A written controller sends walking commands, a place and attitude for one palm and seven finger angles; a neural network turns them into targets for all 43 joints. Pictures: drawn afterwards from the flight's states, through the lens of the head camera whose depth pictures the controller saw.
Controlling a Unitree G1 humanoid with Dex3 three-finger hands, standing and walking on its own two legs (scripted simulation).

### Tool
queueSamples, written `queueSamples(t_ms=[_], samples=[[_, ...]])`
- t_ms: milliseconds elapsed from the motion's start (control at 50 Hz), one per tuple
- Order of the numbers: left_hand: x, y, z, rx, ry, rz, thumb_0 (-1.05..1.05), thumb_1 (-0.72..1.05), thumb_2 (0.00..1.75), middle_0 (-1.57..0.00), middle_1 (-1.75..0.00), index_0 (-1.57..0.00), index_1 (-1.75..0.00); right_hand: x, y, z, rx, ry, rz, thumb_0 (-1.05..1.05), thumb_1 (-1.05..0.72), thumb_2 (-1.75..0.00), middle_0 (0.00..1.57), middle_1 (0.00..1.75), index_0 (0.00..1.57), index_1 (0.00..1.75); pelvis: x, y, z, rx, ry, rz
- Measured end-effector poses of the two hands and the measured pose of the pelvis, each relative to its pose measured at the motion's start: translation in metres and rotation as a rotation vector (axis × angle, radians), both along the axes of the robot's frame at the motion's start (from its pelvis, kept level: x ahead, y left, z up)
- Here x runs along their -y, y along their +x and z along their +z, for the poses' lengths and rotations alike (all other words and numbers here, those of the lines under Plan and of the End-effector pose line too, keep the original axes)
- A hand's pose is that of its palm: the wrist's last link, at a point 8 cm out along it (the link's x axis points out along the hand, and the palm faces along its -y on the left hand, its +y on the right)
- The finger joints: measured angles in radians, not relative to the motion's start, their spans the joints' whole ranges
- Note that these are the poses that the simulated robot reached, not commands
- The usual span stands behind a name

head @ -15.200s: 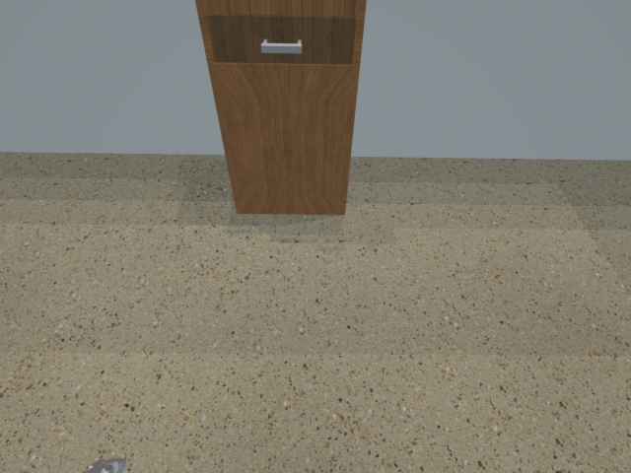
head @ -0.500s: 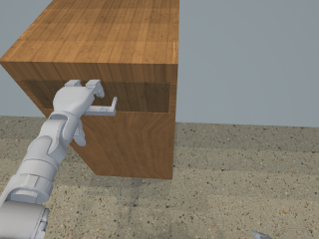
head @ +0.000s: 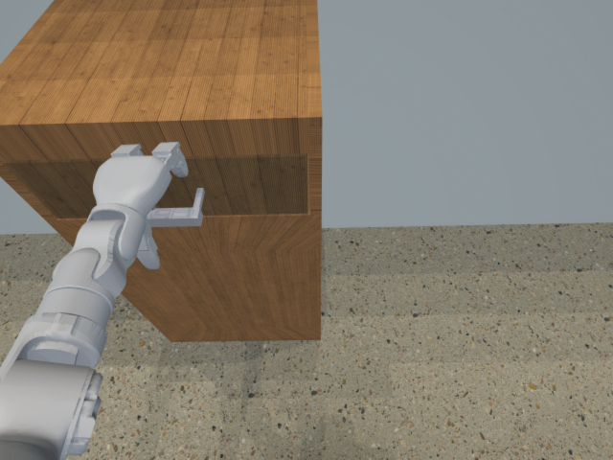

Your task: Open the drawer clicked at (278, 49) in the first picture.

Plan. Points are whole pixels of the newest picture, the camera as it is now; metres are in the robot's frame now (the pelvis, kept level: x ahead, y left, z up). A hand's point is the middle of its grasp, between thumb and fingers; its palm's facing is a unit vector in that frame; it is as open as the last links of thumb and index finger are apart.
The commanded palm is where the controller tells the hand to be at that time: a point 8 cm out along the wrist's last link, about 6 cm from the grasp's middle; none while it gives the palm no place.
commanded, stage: move the hooked fingers above the handle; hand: left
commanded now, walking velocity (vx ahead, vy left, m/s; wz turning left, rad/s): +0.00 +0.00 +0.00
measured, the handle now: (164, 206) +0.48 +0.24 +0.01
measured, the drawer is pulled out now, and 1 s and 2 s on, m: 0.00 0.00 0.00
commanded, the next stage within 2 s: lower the fingers behind the handle in 0.54 s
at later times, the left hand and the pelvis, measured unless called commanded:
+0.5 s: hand (143, 207) +0.44 +0.25 +0.06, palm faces -0.05 -0.04 -1.00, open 13.8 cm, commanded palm +0.42 +0.25 +0.12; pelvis +0.00 -0.01 +0.00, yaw +1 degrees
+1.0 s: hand (155, 216) +0.44 +0.24 +0.04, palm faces -0.09 -0.03 -1.00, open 13.8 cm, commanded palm +0.42 +0.24 +0.10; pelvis -0.01 +0.00 +0.00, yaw +1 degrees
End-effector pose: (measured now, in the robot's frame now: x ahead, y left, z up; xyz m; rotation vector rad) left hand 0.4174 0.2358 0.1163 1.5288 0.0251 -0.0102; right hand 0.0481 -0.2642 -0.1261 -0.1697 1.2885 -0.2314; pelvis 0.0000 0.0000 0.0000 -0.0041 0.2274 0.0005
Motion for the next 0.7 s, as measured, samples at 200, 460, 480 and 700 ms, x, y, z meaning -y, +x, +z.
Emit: queueSamples(t_ms=[200, 460, 480, 700], samples=[[-0.009, 0.000, 0.003, -0.035, 0.014, 0.057, 0.00, -0.49, 0.30, -0.33, -1.21, -0.34, -1.21, 0.005, 0.010, 0.004, 0.052, -0.015, 0.007, 0.01, -0.91, -0.90, 0.20, 0.30, 0.20, 0.30, 0.006, -0.004, 0.001, 0.007, 0.003, 0.001], [-0.013, 0.000, -0.001, -0.034, 0.000, 0.022, 0.00, -0.49, 0.30, -0.32, -1.20, -0.32, -1.20, 0.018, 0.011, 0.007, 0.034, -0.057, 0.020, 0.01, -0.91, -0.90, 0.20, 0.30, 0.20, 0.30, 0.008, -0.003, -0.001, -0.007, -0.001, 0.011], [-0.013, 0.000, -0.002, -0.030, 0.001, 0.023, 0.00, -0.49, 0.30, -0.32, -1.20, -0.32, -1.20, 0.018, 0.010, 0.007, 0.031, -0.057, 0.019, 0.01, -0.91, -0.90, 0.20, 0.30, 0.20, 0.30, 0.008, -0.002, -0.001, -0.009, -0.001, 0.011], [-0.011, 0.001, 0.000, -0.024, 0.013, 0.036, 0.00, -0.49, 0.30, -0.33, -1.21, -0.35, -1.22, 0.007, 0.008, 0.002, 0.013, -0.025, 0.019, 0.01, -0.91, -0.90, 0.20, 0.30, 0.20, 0.30, 0.005, -0.001, -0.001, -0.006, -0.002, 0.015]])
